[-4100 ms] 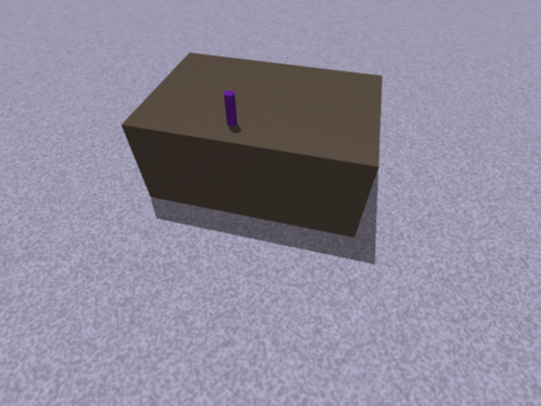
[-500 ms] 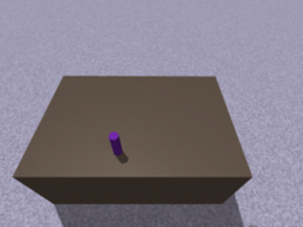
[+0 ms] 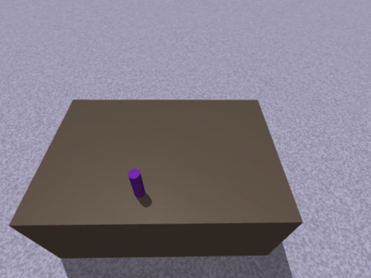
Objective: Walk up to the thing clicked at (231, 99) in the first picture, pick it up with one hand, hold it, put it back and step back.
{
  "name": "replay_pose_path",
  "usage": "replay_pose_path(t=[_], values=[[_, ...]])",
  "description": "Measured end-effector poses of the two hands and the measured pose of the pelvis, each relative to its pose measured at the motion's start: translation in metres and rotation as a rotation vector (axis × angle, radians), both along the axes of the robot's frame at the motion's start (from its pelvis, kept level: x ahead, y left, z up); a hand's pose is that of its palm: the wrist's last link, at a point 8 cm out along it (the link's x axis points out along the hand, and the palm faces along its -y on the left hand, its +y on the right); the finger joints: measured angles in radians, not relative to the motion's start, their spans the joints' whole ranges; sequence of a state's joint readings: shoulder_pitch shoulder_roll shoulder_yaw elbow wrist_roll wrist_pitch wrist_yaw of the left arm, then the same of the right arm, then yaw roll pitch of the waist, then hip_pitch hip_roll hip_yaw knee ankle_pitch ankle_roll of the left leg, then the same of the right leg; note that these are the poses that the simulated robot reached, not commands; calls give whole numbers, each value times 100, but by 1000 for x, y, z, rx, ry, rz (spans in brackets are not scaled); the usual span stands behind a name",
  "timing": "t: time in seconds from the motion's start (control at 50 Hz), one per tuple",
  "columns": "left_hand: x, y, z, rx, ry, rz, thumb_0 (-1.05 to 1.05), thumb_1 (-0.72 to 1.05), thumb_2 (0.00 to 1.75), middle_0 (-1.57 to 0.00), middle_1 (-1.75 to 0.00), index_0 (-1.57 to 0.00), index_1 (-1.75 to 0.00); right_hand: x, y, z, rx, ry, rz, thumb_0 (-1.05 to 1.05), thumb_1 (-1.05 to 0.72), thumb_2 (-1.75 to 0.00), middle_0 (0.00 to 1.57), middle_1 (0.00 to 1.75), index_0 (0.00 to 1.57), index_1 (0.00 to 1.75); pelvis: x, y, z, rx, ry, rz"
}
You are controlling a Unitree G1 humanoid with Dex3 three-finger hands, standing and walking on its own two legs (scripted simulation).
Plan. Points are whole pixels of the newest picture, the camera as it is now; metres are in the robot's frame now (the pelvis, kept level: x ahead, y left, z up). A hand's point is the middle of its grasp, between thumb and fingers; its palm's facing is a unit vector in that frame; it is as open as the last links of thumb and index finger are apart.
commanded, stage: walk up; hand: left
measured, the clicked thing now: (137, 183) +0.48 +0.19 -0.26
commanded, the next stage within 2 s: stand in 0.36 s
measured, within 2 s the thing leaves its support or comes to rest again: neither
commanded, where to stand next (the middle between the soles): +0.05 -0.02 m, yaw +2 degrees
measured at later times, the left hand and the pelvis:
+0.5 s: hand out of the picture +0.09 +0.25 -0.16, palm faces -0.02 -0.95 -0.33, open 7.4 cm; pelvis +0.01 +0.00 +0.00, yaw +0 degrees
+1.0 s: hand out of the picture +0.10 +0.26 -0.15, palm faces -0.04 -0.94 -0.34, open 7.4 cm; pelvis +0.02 +0.00 +0.00, yaw +0 degrees
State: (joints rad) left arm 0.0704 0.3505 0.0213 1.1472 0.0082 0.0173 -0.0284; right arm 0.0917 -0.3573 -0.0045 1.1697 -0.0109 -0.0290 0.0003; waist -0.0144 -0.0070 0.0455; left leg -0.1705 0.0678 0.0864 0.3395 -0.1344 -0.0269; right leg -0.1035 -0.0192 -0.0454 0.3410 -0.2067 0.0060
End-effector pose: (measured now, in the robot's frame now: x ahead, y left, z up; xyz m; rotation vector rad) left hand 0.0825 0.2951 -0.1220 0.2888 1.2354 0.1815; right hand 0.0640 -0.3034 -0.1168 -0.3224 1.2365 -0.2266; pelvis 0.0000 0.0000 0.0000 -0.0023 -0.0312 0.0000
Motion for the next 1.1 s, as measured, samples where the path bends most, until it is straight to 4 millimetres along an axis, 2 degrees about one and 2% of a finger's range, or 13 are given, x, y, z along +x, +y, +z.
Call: replay_pose_path(t=[0.22, 0.52, 0.82, 1.1], values=[[-7, 2, 0, 6, 22, 19, 1, 90, 90, -20, -30, -20, -30, 9, 4, -1, 8, -5, 6, 0, -90, -90, 20, 30, 20, 30, 5, 0, 0, 0, 2, 1], [2, 2, 2, 14, 5, -5, 1, 90, 90, -20, -30, -21, -30, 25, 10, -1, 25, -19, 17, 0, -90, -90, 20, 30, 20, 30, 11, 2, 1, 2, 5, -2], [14, 6, 6, 32, -10, -19, 1, 90, 90, -20, -30, -21, -30, 25, 12, -3, 34, -3, 8, 0, -90, -90, 20, 30, 20, 30, 18, 3, 2, 5, 3, -2], [12, 4, 4, 28, -7, -22, 1, 90, 90, -20, -30, -21, -30, 26, 9, -1, 26, -7, 4, 0, -90, -90, 20, 30, 20, 30, 20, 3, 2, 3, -2, -3]])
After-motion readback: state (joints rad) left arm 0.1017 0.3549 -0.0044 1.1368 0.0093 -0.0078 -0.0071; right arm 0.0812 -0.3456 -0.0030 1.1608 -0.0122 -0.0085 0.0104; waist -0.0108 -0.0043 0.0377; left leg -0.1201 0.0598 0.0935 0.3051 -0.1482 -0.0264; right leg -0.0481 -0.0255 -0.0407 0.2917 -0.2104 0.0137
